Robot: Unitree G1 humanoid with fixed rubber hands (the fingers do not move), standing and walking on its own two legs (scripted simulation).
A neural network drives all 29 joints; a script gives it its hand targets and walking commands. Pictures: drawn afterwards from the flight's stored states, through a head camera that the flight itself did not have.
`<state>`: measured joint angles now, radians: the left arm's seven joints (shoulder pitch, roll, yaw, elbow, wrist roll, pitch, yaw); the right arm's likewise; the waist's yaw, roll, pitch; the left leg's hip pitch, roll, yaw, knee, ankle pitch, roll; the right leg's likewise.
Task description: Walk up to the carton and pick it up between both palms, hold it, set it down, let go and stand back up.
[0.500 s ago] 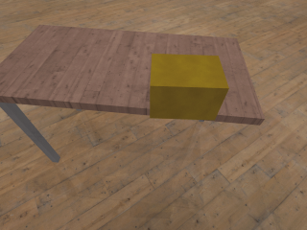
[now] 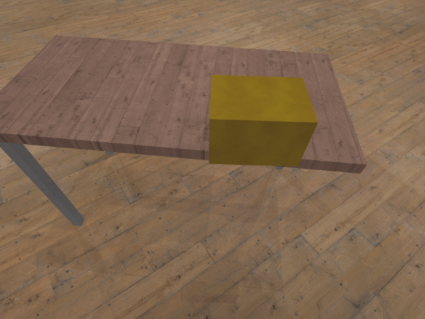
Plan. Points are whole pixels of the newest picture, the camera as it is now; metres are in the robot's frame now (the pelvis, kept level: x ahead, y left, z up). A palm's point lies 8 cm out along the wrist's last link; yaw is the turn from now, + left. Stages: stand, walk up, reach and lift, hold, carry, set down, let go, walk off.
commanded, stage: stand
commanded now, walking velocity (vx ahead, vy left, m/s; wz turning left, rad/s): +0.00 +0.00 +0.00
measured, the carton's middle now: (255, 121) +0.56 -0.09 +0.01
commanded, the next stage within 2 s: walk up in 0.40 s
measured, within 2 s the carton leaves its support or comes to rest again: neither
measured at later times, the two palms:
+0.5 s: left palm out of the picture -0.04 +0.19 -0.15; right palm out of the picture -0.03 -0.19 -0.15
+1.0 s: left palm out of the picture +0.07 +0.15 -0.13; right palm out of the picture +0.01 -0.30 -0.16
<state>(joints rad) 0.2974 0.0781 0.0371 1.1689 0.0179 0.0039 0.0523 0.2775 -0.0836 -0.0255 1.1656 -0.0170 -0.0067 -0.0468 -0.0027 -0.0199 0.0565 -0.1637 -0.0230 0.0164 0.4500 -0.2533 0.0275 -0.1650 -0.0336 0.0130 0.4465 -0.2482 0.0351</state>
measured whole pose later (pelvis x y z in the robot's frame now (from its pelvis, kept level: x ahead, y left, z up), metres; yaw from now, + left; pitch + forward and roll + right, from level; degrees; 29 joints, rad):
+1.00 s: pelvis +0.06 -0.07 +0.00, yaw -5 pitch +0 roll +1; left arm 0.37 0.10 0.04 1.00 0.04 -0.05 0.01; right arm 0.33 -0.19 -0.08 1.13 -0.04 0.00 0.01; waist 0.02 0.04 -0.01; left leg -0.43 0.08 0.07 1.05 -0.35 -0.02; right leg -0.22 -0.04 -0.13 0.51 -0.29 -0.02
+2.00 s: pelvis +0.13 -0.06 -0.01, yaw -11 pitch -1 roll +0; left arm 0.26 0.14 0.06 1.00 0.02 0.01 0.04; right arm 0.26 -0.13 -0.05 1.09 -0.02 0.02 -0.05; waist -0.02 -0.01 0.07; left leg -0.29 0.10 0.20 0.50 -0.19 0.00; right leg -0.18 0.02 0.00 0.52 -0.33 -0.02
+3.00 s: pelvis +0.15 -0.05 +0.00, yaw -5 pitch +0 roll -1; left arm 0.47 0.16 0.02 1.11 0.04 -0.04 0.03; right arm 0.23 -0.19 -0.06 1.05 -0.03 0.01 0.02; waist 0.02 -0.01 0.03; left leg -0.40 0.09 0.10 0.71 -0.31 0.00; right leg 0.01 -0.01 -0.16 0.34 -0.34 0.00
